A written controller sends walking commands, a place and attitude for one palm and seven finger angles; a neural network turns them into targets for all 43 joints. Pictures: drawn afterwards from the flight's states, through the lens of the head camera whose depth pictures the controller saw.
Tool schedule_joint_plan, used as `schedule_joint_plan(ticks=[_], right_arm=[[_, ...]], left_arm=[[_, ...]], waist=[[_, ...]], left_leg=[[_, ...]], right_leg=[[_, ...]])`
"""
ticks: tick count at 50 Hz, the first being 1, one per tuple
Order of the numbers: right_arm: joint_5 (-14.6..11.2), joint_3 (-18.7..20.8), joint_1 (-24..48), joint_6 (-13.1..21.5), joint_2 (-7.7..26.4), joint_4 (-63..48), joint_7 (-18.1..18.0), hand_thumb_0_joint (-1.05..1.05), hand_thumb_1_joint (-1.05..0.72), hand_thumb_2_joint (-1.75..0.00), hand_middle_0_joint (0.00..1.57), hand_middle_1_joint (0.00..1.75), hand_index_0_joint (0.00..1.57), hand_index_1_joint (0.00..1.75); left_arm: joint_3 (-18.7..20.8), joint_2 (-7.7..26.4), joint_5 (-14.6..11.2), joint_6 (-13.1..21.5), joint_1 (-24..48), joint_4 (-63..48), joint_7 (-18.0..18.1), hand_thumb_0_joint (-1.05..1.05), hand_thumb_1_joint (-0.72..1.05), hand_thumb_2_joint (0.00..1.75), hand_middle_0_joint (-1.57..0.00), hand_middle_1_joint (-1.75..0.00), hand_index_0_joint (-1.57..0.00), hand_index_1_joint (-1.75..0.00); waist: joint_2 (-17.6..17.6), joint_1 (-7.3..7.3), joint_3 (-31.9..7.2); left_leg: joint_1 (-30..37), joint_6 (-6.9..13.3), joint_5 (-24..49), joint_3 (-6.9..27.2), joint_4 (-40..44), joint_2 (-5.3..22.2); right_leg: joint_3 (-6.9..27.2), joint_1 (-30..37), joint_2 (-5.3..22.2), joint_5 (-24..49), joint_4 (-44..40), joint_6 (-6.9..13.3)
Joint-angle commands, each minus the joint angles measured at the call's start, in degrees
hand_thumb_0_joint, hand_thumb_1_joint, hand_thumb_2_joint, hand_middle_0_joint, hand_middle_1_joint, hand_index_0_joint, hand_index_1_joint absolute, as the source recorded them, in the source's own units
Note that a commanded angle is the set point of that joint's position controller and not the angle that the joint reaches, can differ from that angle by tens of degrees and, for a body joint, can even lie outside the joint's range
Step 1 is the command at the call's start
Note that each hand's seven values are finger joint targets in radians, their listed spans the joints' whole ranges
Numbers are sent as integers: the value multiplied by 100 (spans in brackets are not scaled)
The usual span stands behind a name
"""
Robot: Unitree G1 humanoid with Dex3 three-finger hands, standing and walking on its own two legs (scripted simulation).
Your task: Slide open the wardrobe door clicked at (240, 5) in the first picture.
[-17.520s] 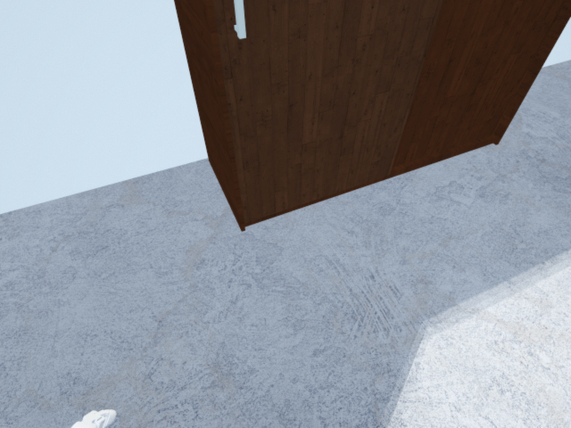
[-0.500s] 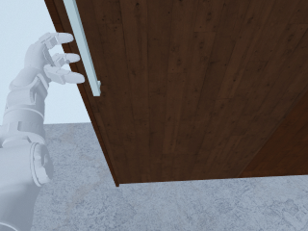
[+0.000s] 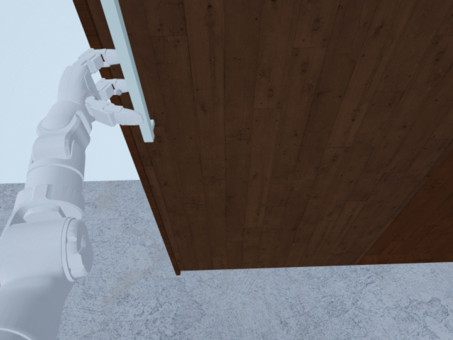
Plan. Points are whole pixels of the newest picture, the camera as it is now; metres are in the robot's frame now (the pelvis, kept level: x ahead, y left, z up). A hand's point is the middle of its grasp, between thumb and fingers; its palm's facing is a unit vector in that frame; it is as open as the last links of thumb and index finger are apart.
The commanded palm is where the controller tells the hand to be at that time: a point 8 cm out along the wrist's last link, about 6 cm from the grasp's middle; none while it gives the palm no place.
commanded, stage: slide the fingers in behind the handle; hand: left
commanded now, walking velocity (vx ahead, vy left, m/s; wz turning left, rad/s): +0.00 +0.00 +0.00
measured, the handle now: (131, 64) +0.51 +0.17 +0.25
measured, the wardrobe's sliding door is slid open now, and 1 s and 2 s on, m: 0.00 0.00 0.00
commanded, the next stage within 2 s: grip the handle and tug to test in 1.42 s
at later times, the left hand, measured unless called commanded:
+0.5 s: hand (130, 93) +0.45 +0.17 +0.23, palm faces +0.03 -1.00 +0.00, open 14.0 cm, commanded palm +0.43 +0.22 +0.22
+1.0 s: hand (144, 92) +0.46 +0.14 +0.23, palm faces +0.04 -1.00 -0.01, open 14.0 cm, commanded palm +0.43 +0.20 +0.22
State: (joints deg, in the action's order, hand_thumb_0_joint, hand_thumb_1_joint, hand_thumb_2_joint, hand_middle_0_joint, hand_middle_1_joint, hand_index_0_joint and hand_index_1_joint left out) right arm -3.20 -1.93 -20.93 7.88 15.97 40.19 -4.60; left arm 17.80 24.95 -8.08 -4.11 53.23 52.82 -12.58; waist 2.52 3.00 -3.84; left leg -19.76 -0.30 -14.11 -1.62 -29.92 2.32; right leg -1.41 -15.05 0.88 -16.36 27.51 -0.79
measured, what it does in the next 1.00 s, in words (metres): stands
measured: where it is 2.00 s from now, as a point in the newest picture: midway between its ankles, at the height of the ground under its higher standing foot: outside the picture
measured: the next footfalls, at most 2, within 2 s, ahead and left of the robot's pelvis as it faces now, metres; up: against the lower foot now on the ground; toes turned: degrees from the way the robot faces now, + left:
none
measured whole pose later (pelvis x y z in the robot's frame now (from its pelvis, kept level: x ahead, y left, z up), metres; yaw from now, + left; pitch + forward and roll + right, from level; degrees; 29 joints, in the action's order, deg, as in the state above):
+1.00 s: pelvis +0.00 -0.01 +0.00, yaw +0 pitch +2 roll +0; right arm -3.0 -1.7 -18.1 4.9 14.9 40.5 -5.0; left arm 14.2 18.4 -7.4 -8.2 52.7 47.7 -5.4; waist 2.5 2.1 -3.3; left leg -17.1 -0.9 -13.5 -1.3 -28.3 2.5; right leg -1.7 -12.8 0.6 -16.4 26.8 -0.2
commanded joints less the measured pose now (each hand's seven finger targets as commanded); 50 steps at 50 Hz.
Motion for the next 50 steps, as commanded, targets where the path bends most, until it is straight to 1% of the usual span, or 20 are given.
schedule_joint_plan(ticks=[1,4,6,11,12,16,18,20,22,24,25,28,30,33,37,39,42,43,48,50], right_arm=[[2,292,185,145,803,-701,-34,0,-90,-90,20,30,20,30],[-2,292,260,70,784,-764,-50,0,-90,-90,20,30,20,30],[-21,267,338,31,753,-721,-79,0,-90,-90,20,30,20,30],[-7,255,335,4,746,-669,-154,0,-90,-90,20,30,20,30],[-8,258,346,25,724,-670,-147,0,-90,-90,20,30,20,30],[-4,275,321,18,744,-657,-137,0,-90,-90,20,30,20,30],[-12,268,356,17,706,-663,-111,0,-90,-90,20,30,20,30],[-6,283,358,1,740,-668,-104,0,-90,-90,20,30,20,30],[-7,280,420,-12,705,-695,-88,0,-90,-90,20,30,20,30],[10,287,407,-39,730,-690,-94,0,-90,-90,20,30,20,30],[8,277,436,-54,723,-679,-94,0,-90,-90,20,30,20,30],[9,284,492,-34,658,-720,-76,0,-90,-90,20,30,20,30],[21,285,472,-57,689,-684,-92,0,-90,-90,20,30,20,30],[13,274,513,-67,644,-682,-97,0,-90,-90,20,30,20,30],[34,270,479,-65,642,-623,-107,0,-90,-90,20,30,20,30],[58,288,460,-68,674,-638,-112,0,-90,-90,20,30,20,30],[55,262,465,-94,646,-597,-110,0,-90,-90,20,30,20,30],[44,261,484,-91,619,-622,-101,0,-90,-90,20,30,20,30],[36,280,516,-55,598,-642,-64,0,-90,-90,20,30,20,30],[40,286,506,-62,625,-602,-75,0,-90,-90,20,30,20,30]], left_arm=[[314,1449,-75,243,2820,-1650,129,0,-50,30,-30,-120,-30,-120],[395,1534,-28,140,2586,-1795,208,0,-50,30,-30,-120,-30,-120],[122,1248,-43,52,2839,-1672,199,0,-50,30,-30,-120,-30,-120],[37,1239,-49,81,3215,-1626,193,0,-50,30,-30,-120,-30,-120],[-54,1104,-74,103,3263,-1673,174,0,-50,30,-30,-120,-30,-120],[41,1165,-121,143,3071,-1649,146,0,-50,30,-30,-120,-30,-120],[-137,869,-132,82,2974,-1627,144,0,-50,30,-30,-120,-30,-120],[-10,986,-148,54,2850,-1616,191,0,-50,30,-30,-120,-30,-120],[-49,886,-132,1,2832,-1715,229,0,-50,30,-30,-120,-30,-120],[120,1068,-127,-1,2689,-1686,304,0,-50,30,-30,-120,-30,-120],[147,1134,-98,10,2806,-1732,346,0,-50,30,-30,-120,-30,-120],[-116,768,-52,57,2935,-2076,408,0,-50,30,-30,-120,-30,-120],[59,964,-74,49,2832,-1983,452,0,-50,30,-30,-120,-30,-120],[-103,733,-32,-18,2886,-1951,474,0,-50,30,-30,-120,-30,-120],[-152,658,-24,-42,3098,-1862,581,0,-50,30,-30,-120,-30,-120],[10,834,-8,6,2975,-1891,617,0,-50,30,-30,-120,-30,-120],[30,867,31,2,2995,-1696,631,0,-50,30,-30,-120,-30,-120],[-174,630,48,2,3026,-1714,622,0,-50,30,-30,-120,-30,-120],[-344,311,-17,27,3107,-1957,651,0,-50,30,-30,-120,-30,-120],[-232,467,-21,9,3056,-1878,685,0,-50,30,-30,-120,-30,-120]], waist=[[-173,-66,-1703],[-187,-124,-1721],[-238,-4,-1363],[-153,90,-1555],[-20,90,-1605],[-176,32,-1818],[-7,16,-1719],[-286,-25,-1700],[-91,-59,-1701],[-392,-95,-1634],[-359,-73,-1576],[-38,-69,-1725],[-330,-84,-1732],[-157,-73,-1567],[-259,-19,-1555],[-375,-69,-1723],[-386,-71,-1560],[-339,-34,-1535],[-181,-51,-1726],[-279,-42,-1666]], left_leg=[[1271,263,1575,157,204,-144],[1283,288,1676,92,177,-158],[1174,289,1393,114,232,-158],[1343,293,1342,129,195,-177],[1422,283,1388,128,180,-178],[1442,289,1634,136,147,-189],[1447,269,1643,121,153,-192],[1371,291,1670,145,171,-182],[1393,282,1677,110,165,-201],[1278,309,1618,102,178,-197],[1232,304,1536,114,224,-190],[1455,288,1661,90,195,-192],[1368,301,1628,108,219,-185],[1353,288,1550,79,245,-189],[1364,290,1459,116,263,-185],[1397,302,1569,111,252,-181],[1248,294,1431,89,287,-189],[1274,293,1418,81,282,-193],[1496,272,1603,111,255,-184],[1430,286,1560,111,255,-178]], right_leg=[[-109,265,-214,2033,-219,200],[-99,396,-203,2167,-230,193],[-88,186,-199,1963,-294,174],[-46,150,-178,1920,-334,170],[-46,114,-178,1962,-323,178],[-58,310,-179,2250,-260,182],[-86,240,-182,2226,-259,193],[-101,338,-188,2262,-254,188],[-83,311,-182,2268,-251,192],[-92,416,-183,2232,-279,173],[-79,395,-173,2163,-292,169],[-65,341,-187,2208,-268,197],[-78,458,-194,2223,-280,181],[-75,350,-191,2121,-304,189],[-86,281,-199,1996,-330,179],[-82,433,-193,2096,-316,172],[-74,404,-185,2035,-327,174],[-67,347,-186,2019,-330,173],[-92,334,-209,2093,-299,206],[-94,350,-203,2074,-320,187]])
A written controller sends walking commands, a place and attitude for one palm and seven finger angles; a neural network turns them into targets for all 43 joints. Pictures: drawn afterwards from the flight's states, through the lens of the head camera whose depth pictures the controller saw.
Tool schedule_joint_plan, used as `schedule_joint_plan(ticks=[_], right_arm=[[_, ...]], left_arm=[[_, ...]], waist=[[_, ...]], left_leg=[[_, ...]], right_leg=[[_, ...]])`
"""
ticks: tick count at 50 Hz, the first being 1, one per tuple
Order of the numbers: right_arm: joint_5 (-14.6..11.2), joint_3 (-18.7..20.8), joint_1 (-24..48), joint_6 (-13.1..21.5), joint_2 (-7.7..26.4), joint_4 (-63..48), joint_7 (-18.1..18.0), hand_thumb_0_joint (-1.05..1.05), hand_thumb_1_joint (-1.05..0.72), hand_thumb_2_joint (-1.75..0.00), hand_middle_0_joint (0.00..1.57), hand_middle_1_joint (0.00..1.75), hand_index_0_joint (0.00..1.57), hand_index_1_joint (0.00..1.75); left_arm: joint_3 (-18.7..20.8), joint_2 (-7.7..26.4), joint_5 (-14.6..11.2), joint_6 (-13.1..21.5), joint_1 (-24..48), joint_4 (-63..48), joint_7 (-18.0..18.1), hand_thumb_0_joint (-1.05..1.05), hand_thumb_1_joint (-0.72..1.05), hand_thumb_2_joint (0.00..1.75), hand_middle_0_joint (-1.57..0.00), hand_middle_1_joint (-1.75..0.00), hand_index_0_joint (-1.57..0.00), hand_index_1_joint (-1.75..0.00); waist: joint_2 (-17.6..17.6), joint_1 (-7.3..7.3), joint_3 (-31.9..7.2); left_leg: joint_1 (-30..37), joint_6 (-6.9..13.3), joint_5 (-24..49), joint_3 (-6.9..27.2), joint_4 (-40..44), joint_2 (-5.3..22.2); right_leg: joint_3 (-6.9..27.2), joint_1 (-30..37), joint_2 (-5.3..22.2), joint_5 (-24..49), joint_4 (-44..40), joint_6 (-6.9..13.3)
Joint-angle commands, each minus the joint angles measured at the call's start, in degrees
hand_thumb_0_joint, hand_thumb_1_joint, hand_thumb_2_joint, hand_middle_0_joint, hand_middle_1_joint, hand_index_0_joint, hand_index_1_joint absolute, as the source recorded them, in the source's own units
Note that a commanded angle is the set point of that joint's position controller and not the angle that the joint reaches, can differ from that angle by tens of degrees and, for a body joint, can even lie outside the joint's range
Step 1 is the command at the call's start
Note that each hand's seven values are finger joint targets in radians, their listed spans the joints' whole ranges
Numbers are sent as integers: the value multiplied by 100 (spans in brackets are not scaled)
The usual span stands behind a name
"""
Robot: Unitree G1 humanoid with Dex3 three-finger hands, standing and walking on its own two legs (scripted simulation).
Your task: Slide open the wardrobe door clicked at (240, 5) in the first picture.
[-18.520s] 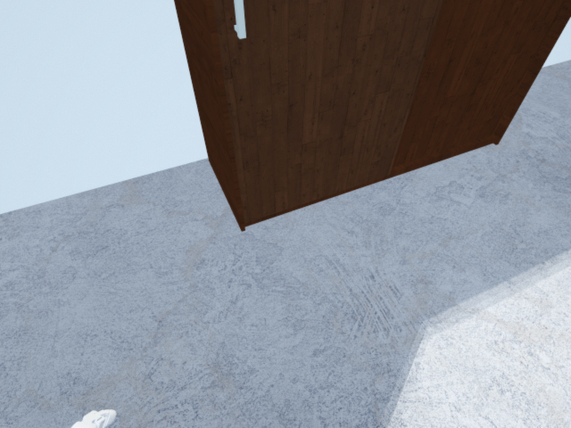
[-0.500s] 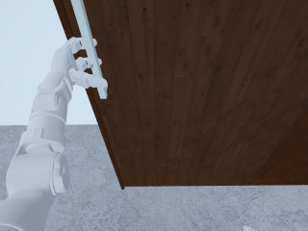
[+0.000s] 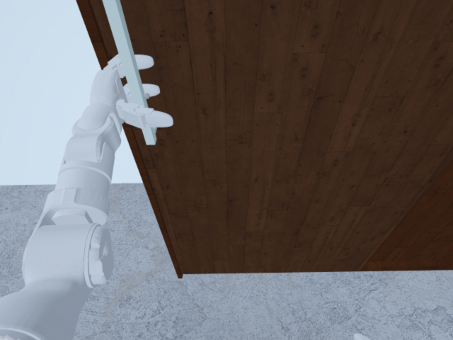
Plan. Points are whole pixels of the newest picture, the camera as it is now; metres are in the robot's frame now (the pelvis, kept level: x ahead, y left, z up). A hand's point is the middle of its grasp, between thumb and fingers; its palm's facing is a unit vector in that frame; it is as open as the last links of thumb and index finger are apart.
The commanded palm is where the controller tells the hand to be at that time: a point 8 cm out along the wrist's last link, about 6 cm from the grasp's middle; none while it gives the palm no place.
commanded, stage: slide the fingers in behind the handle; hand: left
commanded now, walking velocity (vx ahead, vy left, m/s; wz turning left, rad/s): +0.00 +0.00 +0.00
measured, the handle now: (134, 69) +0.51 +0.18 +0.25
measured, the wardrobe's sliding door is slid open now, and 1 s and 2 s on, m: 0.00 0.00 0.00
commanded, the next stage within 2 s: grip the handle and tug to test in 0.42 s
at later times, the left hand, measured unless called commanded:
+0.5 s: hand (138, 99) +0.45 +0.16 +0.22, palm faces +0.04 -1.00 -0.01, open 14.0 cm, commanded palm +0.43 +0.21 +0.22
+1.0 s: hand (144, 96) +0.46 +0.15 +0.22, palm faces +0.04 -1.00 -0.01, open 8.9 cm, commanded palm +0.43 +0.21 +0.22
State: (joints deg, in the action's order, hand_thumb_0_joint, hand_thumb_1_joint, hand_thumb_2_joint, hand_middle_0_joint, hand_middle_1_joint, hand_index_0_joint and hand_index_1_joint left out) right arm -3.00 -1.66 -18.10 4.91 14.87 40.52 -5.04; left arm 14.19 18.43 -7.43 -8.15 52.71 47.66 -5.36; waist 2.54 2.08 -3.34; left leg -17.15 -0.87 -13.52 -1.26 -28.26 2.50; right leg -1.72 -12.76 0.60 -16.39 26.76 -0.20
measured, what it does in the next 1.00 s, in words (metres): stands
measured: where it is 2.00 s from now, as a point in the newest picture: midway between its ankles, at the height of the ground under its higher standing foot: outside the picture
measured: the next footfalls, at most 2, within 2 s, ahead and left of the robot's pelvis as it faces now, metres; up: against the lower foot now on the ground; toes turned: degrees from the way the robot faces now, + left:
none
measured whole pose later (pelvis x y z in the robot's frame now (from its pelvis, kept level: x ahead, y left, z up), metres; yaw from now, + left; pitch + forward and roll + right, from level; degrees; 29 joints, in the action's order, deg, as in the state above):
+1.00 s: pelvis +0.00 +0.00 +0.00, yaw +0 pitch +2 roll -1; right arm -2.9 -1.8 -18.0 4.6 14.3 40.9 -4.9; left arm 14.1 18.1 -7.4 -8.7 51.5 45.7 -5.0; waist 2.4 2.0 -3.5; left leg -16.8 -0.6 -13.7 -1.5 -28.2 2.4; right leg -1.4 -12.2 0.7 -16.2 26.2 -0.5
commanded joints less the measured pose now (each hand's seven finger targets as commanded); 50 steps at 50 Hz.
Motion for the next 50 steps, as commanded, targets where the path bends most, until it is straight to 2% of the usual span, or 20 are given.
schedule_joint_plan(ticks=[1,3,4,6,9,10,15,17,19,21,22,24,26,29,31,39,41,44,46,50], right_arm=[[22,257,204,223,739,-634,-33,0,-90,-90,20,30,20,30],[26,248,203,231,728,-598,-45,0,-90,-90,20,30,20,30],[38,262,179,221,760,-602,-54,0,-90,-90,20,30,20,30],[31,260,215,214,734,-627,-52,0,-90,-90,20,30,20,30],[31,259,206,219,715,-653,-30,0,-90,-90,20,30,20,30],[21,268,213,220,731,-635,-26,0,-90,-90,20,30,20,30],[38,257,272,191,732,-682,-34,0,-90,-90,20,30,20,30],[22,247,316,175,707,-689,-39,0,-90,-90,20,30,20,30],[20,255,276,154,755,-685,-63,0,-90,-90,20,30,20,30],[8,239,277,144,749,-660,-95,0,-90,-90,20,30,20,30],[4,237,289,172,717,-678,-90,0,-90,-90,20,30,20,30],[11,254,248,194,747,-667,-101,0,-90,-90,20,30,20,30],[9,255,226,238,725,-619,-90,0,-90,-90,20,30,20,30],[26,261,192,261,764,-614,-72,0,-90,-90,20,30,20,30],[2,235,241,257,722,-588,-55,0,-90,-90,20,30,20,30],[45,247,208,231,738,-608,-29,0,-90,-90,20,30,20,30],[48,248,218,230,733,-618,-18,0,-90,-90,20,30,20,30],[32,271,266,235,708,-684,-2,0,-90,-90,20,30,20,30],[33,250,270,220,721,-631,-19,0,-90,-90,20,30,20,30],[30,254,302,220,701,-657,-32,0,-90,-90,20,30,20,30]], left_arm=[[141,1151,-58,408,3117,-1347,-29,0,-50,30,-30,-120,-30,-120],[87,1113,-44,397,3283,-1263,-27,0,-50,30,-30,-120,-30,-120],[213,1265,-38,416,3137,-1201,-16,0,-50,30,-30,-120,-30,-120],[270,1316,-35,433,3135,-1315,-34,0,-50,30,-30,-120,-30,-120],[16,1005,-55,436,3077,-1375,-56,0,-50,30,-30,-120,-30,-120],[199,1197,-66,430,3047,-1405,-36,0,-50,30,-30,-120,-30,-120],[400,1419,-61,403,2843,-1516,-39,0,-50,30,-30,-120,-30,-120],[285,1316,-48,361,2872,-1515,-73,0,-50,30,-30,-120,-30,-120],[305,1366,-73,313,2713,-1331,-108,0,-50,30,-30,-120,-30,-120],[279,1432,-54,304,3020,-1333,-128,0,-50,30,-30,-120,-30,-120],[66,1191,-64,325,3176,-1433,-152,0,-50,30,-30,-120,-30,-120],[139,1304,-69,383,3196,-1470,-143,0,-50,30,-30,-120,-30,-120],[5,1112,-118,427,3399,-1557,-162,0,-50,30,-30,-120,-30,-120],[206,1254,-150,426,2992,-1390,-157,0,-36,36,-32,-122,-32,-122],[-24,1006,-129,375,3166,-1317,-142,0,-27,40,-32,-123,-32,-123],[111,1116,-45,393,3118,-1291,35,0,11,56,-36,-129,-36,-129],[268,1269,-23,421,3094,-1376,69,0,20,60,-38,-130,-38,-130],[65,1040,-30,459,3006,-1668,11,0,34,66,-39,-132,-39,-132],[189,1130,-89,372,2911,-1447,-3,0,43,70,-40,-133,-40,-133],[132,1121,-62,360,3050,-1665,-17,0,62,78,-42,-136,-42,-136]], waist=[[-387,46,-1712],[-333,115,-1538],[-477,50,-1621],[-283,10,-1805],[-254,51,-1762],[-286,22,-1775],[-364,-66,-1830],[-220,-26,-1668],[-531,-17,-1552],[-379,52,-1467],[-216,101,-1514],[-173,94,-1657],[-57,153,-1771],[-204,24,-1863],[-113,108,-1578],[-373,67,-1582],[-359,-7,-1744],[-169,-4,-1893],[-415,-6,-1699],[-157,3,-1775]], left_leg=[[1117,346,1443,81,110,-206],[1080,351,1285,81,126,-206],[1069,365,1329,76,116,-204],[1136,347,1479,61,101,-211],[1193,347,1628,53,73,-209],[1176,344,1584,80,86,-203],[1118,358,1643,36,110,-216],[1090,355,1550,-10,116,-220],[985,371,1432,-1,130,-211],[998,363,1313,36,156,-203],[1090,356,1348,42,138,-208],[1205,352,1425,68,95,-195],[1363,331,1533,115,63,-195],[1323,325,1599,130,71,-194],[1208,315,1450,126,93,-188],[1108,330,1404,130,119,-176],[1119,329,1480,115,122,-190],[1289,319,1668,81,88,-174],[1129,337,1546,81,119,-182],[1209,343,1570,66,116,-200]], right_leg=[[-69,144,-178,2031,-248,125],[-55,1,-171,1887,-298,115],[-58,115,-173,1909,-296,115],[-41,195,-165,2084,-238,131],[-74,208,-172,2203,-238,135],[-63,194,-181,2161,-246,137],[-45,362,-170,2296,-241,128],[-33,269,-167,2238,-272,124],[-54,294,-167,2133,-309,107],[-43,144,-164,1960,-330,109],[-35,82,-163,1960,-329,116],[-49,105,-171,1939,-316,129],[-64,2,-185,1994,-290,140],[-85,115,-199,2005,-268,149],[-91,-49,-188,1889,-287,139],[-97,52,-187,1827,-291,128],[-79,162,-186,1952,-258,144],[-85,222,-187,2090,-246,151],[-81,218,-201,2089,-273,139],[-63,211,-184,2086,-292,138]])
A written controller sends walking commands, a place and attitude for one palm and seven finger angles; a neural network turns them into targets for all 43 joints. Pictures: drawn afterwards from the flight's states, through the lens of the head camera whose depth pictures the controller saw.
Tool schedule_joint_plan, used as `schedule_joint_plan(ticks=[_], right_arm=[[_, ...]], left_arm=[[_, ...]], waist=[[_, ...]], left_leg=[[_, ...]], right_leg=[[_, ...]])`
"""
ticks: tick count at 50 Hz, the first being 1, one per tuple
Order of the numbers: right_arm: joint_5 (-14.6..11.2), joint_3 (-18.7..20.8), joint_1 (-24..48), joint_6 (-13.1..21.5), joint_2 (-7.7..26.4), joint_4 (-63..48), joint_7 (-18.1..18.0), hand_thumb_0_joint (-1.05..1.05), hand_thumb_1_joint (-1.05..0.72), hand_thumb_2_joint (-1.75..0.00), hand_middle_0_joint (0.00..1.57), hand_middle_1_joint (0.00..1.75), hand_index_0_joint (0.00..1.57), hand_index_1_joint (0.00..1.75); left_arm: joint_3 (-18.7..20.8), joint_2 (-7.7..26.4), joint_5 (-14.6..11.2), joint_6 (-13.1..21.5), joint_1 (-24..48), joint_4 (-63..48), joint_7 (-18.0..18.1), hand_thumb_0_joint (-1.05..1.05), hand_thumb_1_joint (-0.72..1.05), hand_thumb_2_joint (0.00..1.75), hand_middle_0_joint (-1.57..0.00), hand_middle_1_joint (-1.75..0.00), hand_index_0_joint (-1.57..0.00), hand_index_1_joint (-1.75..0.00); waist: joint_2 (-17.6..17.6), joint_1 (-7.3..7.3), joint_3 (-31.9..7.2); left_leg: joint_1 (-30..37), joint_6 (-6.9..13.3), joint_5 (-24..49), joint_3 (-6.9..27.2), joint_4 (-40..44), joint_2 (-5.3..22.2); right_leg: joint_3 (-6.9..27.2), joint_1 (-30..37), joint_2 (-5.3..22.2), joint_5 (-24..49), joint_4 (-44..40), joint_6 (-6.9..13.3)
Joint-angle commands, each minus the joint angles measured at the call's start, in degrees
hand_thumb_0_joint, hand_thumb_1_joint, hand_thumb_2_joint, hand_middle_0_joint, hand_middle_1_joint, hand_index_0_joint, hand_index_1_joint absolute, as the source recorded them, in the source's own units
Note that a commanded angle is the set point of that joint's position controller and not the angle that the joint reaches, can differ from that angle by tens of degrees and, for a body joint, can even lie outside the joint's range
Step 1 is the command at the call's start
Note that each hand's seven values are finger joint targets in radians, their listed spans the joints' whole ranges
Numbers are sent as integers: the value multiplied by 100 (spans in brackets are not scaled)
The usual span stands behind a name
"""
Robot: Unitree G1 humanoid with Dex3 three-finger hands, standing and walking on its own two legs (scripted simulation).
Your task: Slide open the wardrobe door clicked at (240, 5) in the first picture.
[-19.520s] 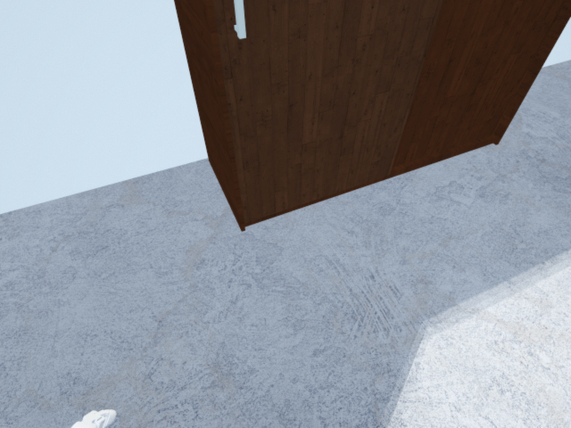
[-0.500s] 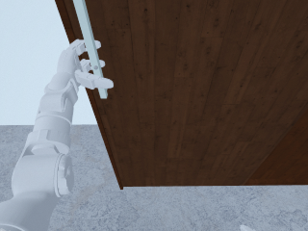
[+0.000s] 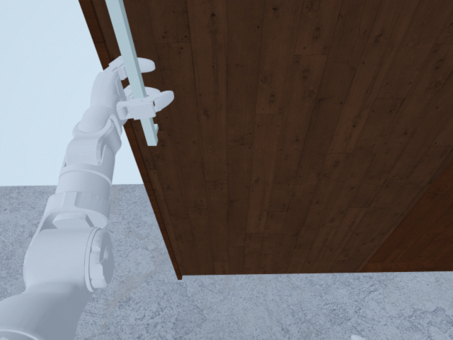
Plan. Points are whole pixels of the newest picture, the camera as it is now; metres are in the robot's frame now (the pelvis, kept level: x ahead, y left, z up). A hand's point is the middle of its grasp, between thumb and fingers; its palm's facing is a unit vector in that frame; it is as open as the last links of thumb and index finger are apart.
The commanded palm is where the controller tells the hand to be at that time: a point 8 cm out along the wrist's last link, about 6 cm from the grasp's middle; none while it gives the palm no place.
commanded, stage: grip the handle and tug to test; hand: left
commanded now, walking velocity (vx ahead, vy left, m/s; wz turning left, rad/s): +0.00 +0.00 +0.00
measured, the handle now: (136, 70) +0.51 +0.17 +0.25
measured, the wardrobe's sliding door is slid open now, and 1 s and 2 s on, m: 0.00 0.00 0.00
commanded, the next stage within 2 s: tug the door sideways, standing still in 0.94 s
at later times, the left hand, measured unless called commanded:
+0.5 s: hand (146, 97) +0.45 +0.15 +0.22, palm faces +0.03 -1.00 +0.00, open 5.5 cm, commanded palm +0.42 +0.21 +0.22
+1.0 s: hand (147, 99) +0.45 +0.15 +0.22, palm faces +0.03 -1.00 +0.01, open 5.8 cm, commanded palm +0.39 +0.21 +0.22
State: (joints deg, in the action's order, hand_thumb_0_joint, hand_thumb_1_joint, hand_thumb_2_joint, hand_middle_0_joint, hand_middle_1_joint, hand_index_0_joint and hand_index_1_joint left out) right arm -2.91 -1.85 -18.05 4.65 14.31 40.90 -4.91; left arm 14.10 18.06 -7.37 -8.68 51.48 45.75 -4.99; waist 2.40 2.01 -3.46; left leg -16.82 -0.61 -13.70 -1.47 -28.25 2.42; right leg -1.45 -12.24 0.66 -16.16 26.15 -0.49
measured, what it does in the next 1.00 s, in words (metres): stands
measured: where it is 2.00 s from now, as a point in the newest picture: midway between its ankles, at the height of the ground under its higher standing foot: outside the picture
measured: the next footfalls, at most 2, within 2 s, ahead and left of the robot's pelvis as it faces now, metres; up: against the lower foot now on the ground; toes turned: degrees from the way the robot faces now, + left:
none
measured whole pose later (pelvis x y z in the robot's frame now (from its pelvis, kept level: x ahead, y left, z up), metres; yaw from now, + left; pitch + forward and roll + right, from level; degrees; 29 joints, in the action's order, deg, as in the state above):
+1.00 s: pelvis +0.04 +0.00 +0.00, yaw -3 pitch +2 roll +0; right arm -3.1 -1.3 -13.8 -0.1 14.2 36.3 -3.9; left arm 17.0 16.5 -9.7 -20.4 33.7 16.6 -4.5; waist 2.7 1.8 -4.2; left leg -10.6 -0.7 -15.1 -4.3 -24.2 2.9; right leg 1.2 -7.5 0.3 -16.5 22.6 -0.4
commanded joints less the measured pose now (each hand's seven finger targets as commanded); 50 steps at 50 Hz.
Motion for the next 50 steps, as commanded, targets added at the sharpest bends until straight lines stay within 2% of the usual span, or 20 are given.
schedule_joint_plan(ticks=[1,3,6,7,9,12,13,15,17,19,21,24,26,32,37,39,42,45,47,50], right_arm=[[20,276,280,242,767,-677,-50,0,-90,-90,20,30,20,30],[21,272,304,250,746,-703,-40,0,-90,-90,20,30,20,30],[19,278,344,231,759,-711,-37,0,-90,-90,20,30,20,30],[19,268,361,230,747,-722,-37,0,-90,-90,20,30,20,30],[24,281,340,207,788,-711,-65,0,-90,-90,20,30,20,30],[22,272,331,184,774,-709,-77,0,-90,-90,20,30,20,30],[23,272,351,182,757,-741,-67,0,-90,-90,20,30,20,30],[27,268,346,144,759,-725,-69,0,-90,-90,20,30,20,30],[25,270,356,144,750,-729,-71,0,-90,-90,20,30,20,30],[45,283,341,132,796,-752,-77,0,-90,-90,20,30,20,30],[33,268,397,119,757,-772,-71,0,-90,-90,20,30,20,30],[37,282,396,87,789,-808,-77,0,-90,-90,20,30,20,30],[31,275,448,93,745,-832,-74,0,-90,-90,20,30,20,30],[28,285,584,54,740,-982,-33,0,-90,-90,20,30,20,30],[12,292,781,12,699,-1133,10,0,-90,-90,20,30,20,30],[17,301,859,-28,704,-1223,26,0,-90,-90,20,30,20,30],[8,296,969,-79,657,-1261,61,0,-90,-90,20,30,20,30],[8,283,1078,-172,663,-1310,68,0,-90,-90,20,30,20,30],[-2,269,1174,-213,616,-1376,82,0,-90,-90,20,30,20,30],[1,257,1267,-270,605,-1399,100,0,-90,-90,20,30,20,30]], left_arm=[[221,1236,-77,400,3115,-1456,-51,0,67,80,-43,-137,-43,-137],[127,1070,-101,372,3041,-1515,-78,0,76,84,-44,-138,-44,-138],[200,1182,-109,369,2978,-1679,-71,0,90,90,-45,-140,-45,-140],[149,1091,-120,336,2895,-1601,-83,0,90,90,-45,-140,-45,-140],[249,1250,-119,310,2822,-1480,-91,0,90,90,-45,-140,-45,-140],[282,1360,-59,296,3018,-1476,-108,0,90,90,-45,-140,-45,-140],[218,1256,-59,289,3001,-1567,-114,0,90,90,-45,-140,-45,-140],[338,1344,-84,254,2756,-1404,-98,0,90,90,-45,-140,-45,-140],[216,1224,-101,256,3013,-1497,-109,0,90,90,-45,-140,-45,-140],[416,1453,-97,277,2743,-1483,-106,0,90,90,-45,-140,-45,-140],[373,1379,-117,277,2798,-1593,-126,0,90,90,-45,-140,-45,-140],[504,1518,-121,254,2545,-1564,-144,0,90,90,-45,-140,-45,-140],[358,1329,-136,258,2673,-1774,-157,0,90,90,-45,-140,-45,-140],[620,1481,-199,153,1948,-2310,-163,0,90,90,-45,-140,-45,-140],[488,1212,-249,-63,1471,-3108,-156,0,90,90,-45,-140,-45,-140],[626,1284,-267,-166,928,-3459,-141,0,90,90,-45,-140,-45,-140],[482,1052,-307,-386,759,-3990,-149,0,90,90,-45,-140,-45,-140],[724,1230,-350,-635,111,-4231,-141,0,90,90,-45,-140,-45,-140],[586,1038,-359,-769,-36,-4632,-142,0,90,90,-45,-140,-45,-140],[655,1074,-379,-949,-360,-4922,-102,0,90,90,-45,-140,-45,-140]], waist=[[-282,-5,-1770],[-230,-14,-1778],[-234,-34,-1825],[-292,-38,-1768],[-418,-38,-1651],[-288,-22,-1688],[-109,-39,-1771],[-313,-72,-1737],[-276,14,-1670],[-376,-80,-1777],[-281,-76,-1746],[-469,-128,-1785],[-297,-94,-1808],[-345,-285,-1940],[-237,-353,-2045],[-205,-479,-2175],[-151,-454,-2133],[-269,-555,-2065],[-181,-566,-2149],[-148,-608,-2121]], left_leg=[[1168,317,1619,101,104,-190],[1195,311,1696,81,97,-199],[1231,314,1746,70,103,-195],[1182,318,1708,68,115,-200],[1099,334,1601,49,132,-193],[1097,323,1640,67,136,-205],[1167,320,1740,46,102,-220],[1079,326,1780,47,104,-219],[1133,327,1700,43,99,-218],[1113,339,1771,29,102,-219],[1121,335,1811,17,100,-223],[1073,337,1848,-4,108,-223],[1174,334,1931,-3,113,-214],[1217,328,2234,-28,138,-197],[1422,321,2572,-60,150,-176],[1473,314,2871,-89,140,-172],[1602,306,3247,-92,126,-140],[1523,305,3384,-114,166,-136],[1631,291,3661,-118,144,-127],[1675,283,3848,-119,143,-115]], right_leg=[[-96,185,-202,2102,-220,171],[-102,198,-205,2190,-208,175],[-96,276,-200,2260,-218,169],[-102,263,-203,2244,-220,166],[-99,281,-194,2172,-260,149],[-89,264,-183,2209,-230,165],[-80,264,-182,2297,-207,172],[-96,360,-179,2380,-203,159],[-88,242,-183,2309,-235,150],[-77,401,-176,2399,-226,150],[-75,393,-175,2480,-209,157],[-85,536,-169,2550,-204,144],[-79,482,-174,2608,-192,153],[-87,781,-175,2935,-143,169],[-106,915,-183,3170,-135,170],[-113,1135,-173,3396,-99,172],[-125,1121,-177,3690,-90,163],[-128,1298,-157,3924,-86,151],[-133,1345,-153,4075,-57,154],[-135,1384,-145,4204,-58,151]])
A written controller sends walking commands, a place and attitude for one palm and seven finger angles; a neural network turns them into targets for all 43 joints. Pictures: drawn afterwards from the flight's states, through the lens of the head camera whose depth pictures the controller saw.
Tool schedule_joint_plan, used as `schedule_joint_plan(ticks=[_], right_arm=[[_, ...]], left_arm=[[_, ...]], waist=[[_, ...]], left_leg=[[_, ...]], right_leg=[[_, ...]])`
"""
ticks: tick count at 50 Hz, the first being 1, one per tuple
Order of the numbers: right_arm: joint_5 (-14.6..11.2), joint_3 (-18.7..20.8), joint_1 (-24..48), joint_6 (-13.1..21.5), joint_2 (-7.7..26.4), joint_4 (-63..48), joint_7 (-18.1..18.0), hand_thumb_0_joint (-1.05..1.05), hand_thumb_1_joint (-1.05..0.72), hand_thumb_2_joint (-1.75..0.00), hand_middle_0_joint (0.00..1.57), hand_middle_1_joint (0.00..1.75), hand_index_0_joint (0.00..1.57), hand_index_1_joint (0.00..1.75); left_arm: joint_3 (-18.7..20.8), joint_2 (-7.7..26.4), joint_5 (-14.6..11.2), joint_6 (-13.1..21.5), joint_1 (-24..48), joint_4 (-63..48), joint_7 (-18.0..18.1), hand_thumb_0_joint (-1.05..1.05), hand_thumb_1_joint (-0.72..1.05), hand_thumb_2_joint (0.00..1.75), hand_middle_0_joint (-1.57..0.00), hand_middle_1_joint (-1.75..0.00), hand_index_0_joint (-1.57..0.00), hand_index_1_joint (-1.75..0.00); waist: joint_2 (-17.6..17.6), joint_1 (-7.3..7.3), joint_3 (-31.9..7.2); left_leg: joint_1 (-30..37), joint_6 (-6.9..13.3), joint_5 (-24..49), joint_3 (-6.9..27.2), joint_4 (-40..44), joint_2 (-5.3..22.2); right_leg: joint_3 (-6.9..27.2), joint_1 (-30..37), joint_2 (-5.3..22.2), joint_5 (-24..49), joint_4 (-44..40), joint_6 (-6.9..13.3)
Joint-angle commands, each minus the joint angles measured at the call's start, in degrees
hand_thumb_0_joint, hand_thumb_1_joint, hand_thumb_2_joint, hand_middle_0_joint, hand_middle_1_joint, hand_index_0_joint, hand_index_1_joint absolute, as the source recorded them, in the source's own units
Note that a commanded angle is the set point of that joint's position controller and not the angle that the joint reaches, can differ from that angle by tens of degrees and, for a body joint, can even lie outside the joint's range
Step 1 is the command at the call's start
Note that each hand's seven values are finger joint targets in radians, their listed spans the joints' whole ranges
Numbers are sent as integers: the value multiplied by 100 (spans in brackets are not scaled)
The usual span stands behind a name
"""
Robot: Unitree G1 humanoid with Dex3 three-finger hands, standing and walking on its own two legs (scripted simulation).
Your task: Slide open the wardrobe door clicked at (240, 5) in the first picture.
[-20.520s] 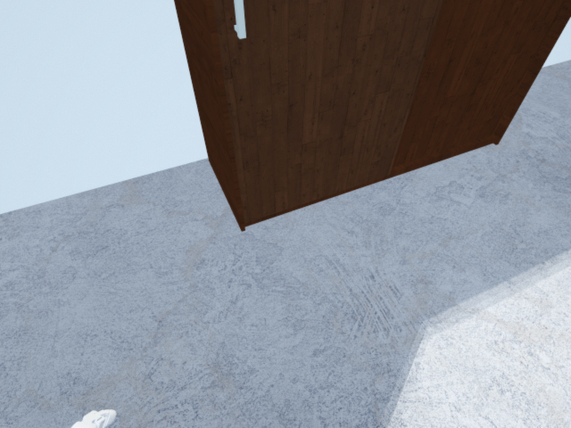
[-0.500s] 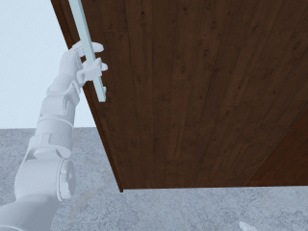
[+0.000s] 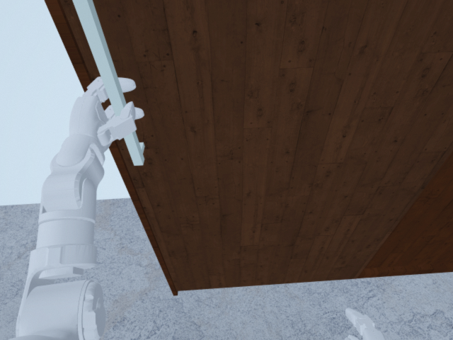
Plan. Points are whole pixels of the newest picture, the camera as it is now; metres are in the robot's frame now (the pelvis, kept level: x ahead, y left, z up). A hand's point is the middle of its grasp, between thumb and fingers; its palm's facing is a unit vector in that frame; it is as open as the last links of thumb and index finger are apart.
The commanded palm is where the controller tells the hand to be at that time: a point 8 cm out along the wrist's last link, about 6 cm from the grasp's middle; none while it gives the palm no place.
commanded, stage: tug the door sideways, standing still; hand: left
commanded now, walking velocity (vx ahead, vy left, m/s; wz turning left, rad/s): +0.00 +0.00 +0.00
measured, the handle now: (118, 90) +0.46 +0.20 +0.24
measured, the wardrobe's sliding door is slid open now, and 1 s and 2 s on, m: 0.00 0.00 0.09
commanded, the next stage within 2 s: step sideways, sliding the door along in 0.56 s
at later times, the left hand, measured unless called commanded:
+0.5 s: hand (132, 118) +0.41 +0.17 +0.22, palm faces +0.16 -0.99 -0.03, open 5.6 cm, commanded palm +0.39 +0.17 +0.22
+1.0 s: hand (138, 120) +0.42 +0.16 +0.21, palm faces +0.31 -0.95 -0.10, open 6.1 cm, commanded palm +0.39 +0.16 +0.22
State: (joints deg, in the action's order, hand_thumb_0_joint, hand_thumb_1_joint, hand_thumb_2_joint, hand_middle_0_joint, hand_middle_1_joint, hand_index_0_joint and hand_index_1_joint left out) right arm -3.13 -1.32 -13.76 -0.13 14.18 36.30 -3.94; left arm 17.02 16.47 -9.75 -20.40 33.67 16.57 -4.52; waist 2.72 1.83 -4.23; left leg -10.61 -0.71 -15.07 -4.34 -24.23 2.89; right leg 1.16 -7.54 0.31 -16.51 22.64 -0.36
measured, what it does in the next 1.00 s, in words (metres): stands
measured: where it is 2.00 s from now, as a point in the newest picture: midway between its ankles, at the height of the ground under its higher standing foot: outside the picture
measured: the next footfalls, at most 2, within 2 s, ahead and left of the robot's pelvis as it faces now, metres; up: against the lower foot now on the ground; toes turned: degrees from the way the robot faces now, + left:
right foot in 1.48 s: +0.20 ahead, -0.29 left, -0.01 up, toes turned +7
left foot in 1.62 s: +0.15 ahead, -0.05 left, +0.00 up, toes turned +22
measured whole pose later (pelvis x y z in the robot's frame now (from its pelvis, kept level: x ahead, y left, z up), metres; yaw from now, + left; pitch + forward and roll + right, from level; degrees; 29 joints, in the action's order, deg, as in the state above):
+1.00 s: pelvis -0.03 -0.04 -0.02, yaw +7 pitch -1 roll -1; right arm -2.8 -1.8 -14.9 0.3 13.2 41.6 -5.8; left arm 7.3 17.3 -7.1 -1.0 51.4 35.2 8.4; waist 4.2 0.6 6.6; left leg -21.3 -0.7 -23.4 3.0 -45.0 4.2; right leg -5.3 -16.1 -2.3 -18.2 36.6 3.3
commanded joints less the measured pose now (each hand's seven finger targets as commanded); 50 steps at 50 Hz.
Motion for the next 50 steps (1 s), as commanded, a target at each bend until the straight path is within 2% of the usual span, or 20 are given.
schedule_joint_plan(ticks=[1,2,4,10,19,28,30,33,34,35,36,38,40,41,44,46,47,48,49,50], right_arm=[[25,196,864,192,613,-947,5,0,-90,-90,20,30,20,30],[19,195,898,184,594,-929,6,0,-90,-90,20,30,20,30],[52,190,809,152,670,-779,-54,0,-90,-90,20,30,20,30],[79,209,694,247,576,-495,-133,0,-90,-90,20,30,20,30],[166,201,683,348,501,-326,-105,0,-90,-90,20,30,20,30],[165,162,606,558,431,-234,7,0,-90,-90,20,30,20,30],[160,174,587,603,450,-196,24,0,-90,-90,20,30,20,30],[161,155,533,701,469,-141,39,0,-90,-90,20,30,20,30],[194,163,265,632,754,-142,-75,0,-90,-90,20,30,20,30],[264,175,403,523,662,-56,-89,0,-90,-90,20,30,20,30],[241,194,436,514,632,-158,-105,0,-90,-90,20,30,20,30],[215,254,509,488,686,-254,-170,0,-90,-90,20,30,20,30],[209,235,631,422,656,-290,-201,0,-90,-90,20,30,20,30],[194,208,664,381,610,-300,-186,0,-90,-90,20,30,20,30],[122,220,521,325,660,-301,-186,0,-90,-90,20,30,20,30],[80,206,622,319,644,-373,-200,0,-90,-90,20,30,20,30],[35,191,655,320,607,-421,-217,0,-90,-90,20,30,20,30],[14,175,756,305,462,-475,-248,0,-90,-90,20,30,20,30],[32,175,1030,360,424,-426,-286,0,-90,-90,20,30,20,30],[52,277,948,404,570,-201,-322,0,-90,-90,20,30,20,30]], left_arm=[[260,1133,-140,174,1535,-2172,-137,0,90,90,-45,-140,-45,-140],[145,985,-138,108,1530,-2160,-131,0,90,90,-45,-140,-45,-140],[296,1355,-63,69,2150,-1860,-54,0,90,90,-45,-140,-45,-140],[-702,256,-18,-26,3454,-1505,83,0,90,90,-45,-140,-45,-140],[-1438,-571,82,363,4186,-970,128,0,90,90,-45,-140,-45,-140],[-1997,-1220,105,655,5022,-572,189,0,90,90,-45,-140,-45,-140],[-2105,-1324,91,733,5069,-389,207,0,90,90,-45,-140,-45,-140],[-2075,-1273,70,838,5601,-401,235,0,90,90,-45,-140,-45,-140],[-274,1943,632,1713,5547,-66,751,0,90,90,-45,-140,-45,-140],[-998,833,623,1971,4628,656,773,0,90,90,-45,-140,-45,-140],[-1342,322,501,2206,4599,413,735,0,90,90,-45,-140,-45,-140],[-1488,254,398,2497,4886,38,769,0,90,90,-45,-140,-45,-140],[-1566,233,289,2589,5129,-33,825,0,90,90,-45,-140,-45,-140],[-1545,284,290,2593,5202,-30,862,0,90,90,-45,-140,-45,-140],[-1368,524,280,2706,5233,-240,923,0,90,90,-45,-140,-45,-140],[-1535,280,291,2751,5126,-114,881,0,90,90,-45,-140,-45,-140],[-1651,183,323,2751,5128,-126,866,0,90,90,-45,-140,-45,-140],[-1563,307,383,2727,5083,-125,921,0,90,90,-45,-140,-45,-140],[-1563,269,440,2669,4952,22,962,0,90,90,-45,-140,-45,-140],[-1498,214,413,2623,4819,191,962,0,90,90,-45,-140,-45,-140]], waist=[[-183,-563,-2045],[-199,-521,-1942],[-313,-422,-1741],[-93,-66,-1806],[-367,61,-1941],[50,176,-2105],[-153,197,-2067],[-41,228,-2248],[-90,-31,-1586],[-527,-33,-1488],[-387,4,-1540],[426,96,-1766],[944,126,-1506],[1078,96,-1297],[951,65,-1470],[843,4,-1513],[135,-21,-1555],[-1319,-41,-1469],[-1925,-227,-992],[-1479,-255,-663]], left_leg=[[1075,284,3985,173,-256,-168],[1112,281,3929,179,-254,-160],[1079,293,3615,192,-240,-182],[1371,306,4041,258,-482,-229],[1506,315,3767,448,-550,-274],[1725,216,3558,670,-640,-239],[1686,214,3469,711,-622,-211],[1724,183,3272,729,-618,-237],[978,378,2894,833,-724,136],[735,410,2533,856,-610,156],[864,425,2403,942,-542,299],[1350,699,1930,1574,-422,814],[1479,1190,1343,2730,18,1516],[1411,1322,1163,2954,109,1669],[1380,1181,1771,2381,-464,1536],[219,893,1410,1508,-948,1166],[-779,627,631,866,-1508,743],[-1890,250,-624,186,-2545,90],[-2624,127,-1931,317,-3767,-301],[-2682,130,-1809,684,-4393,-79]], right_leg=[[-401,905,-109,4235,284,140],[-410,809,-120,4163,261,139],[-394,682,-137,3968,184,145],[-450,259,-131,4159,260,114],[-477,-1,-124,3797,330,127],[-507,-550,-159,3050,391,161],[-519,-590,-170,2919,379,157],[-522,-657,-183,2783,391,173],[-330,-662,119,1942,356,-25],[-449,-486,94,1709,468,-73],[-545,-537,58,1507,661,-72],[-573,-1086,-131,620,1509,-57],[-331,-1913,-257,-1208,2611,33],[-116,-2175,-171,-1641,2812,107],[-192,-1612,-149,-1387,2010,201],[-330,-75,-121,-522,936,239],[31,910,275,-168,252,388],[1380,1388,1337,-422,-475,796],[2418,1172,1989,-436,-778,1389],[2393,927,2047,-80,-655,1557]])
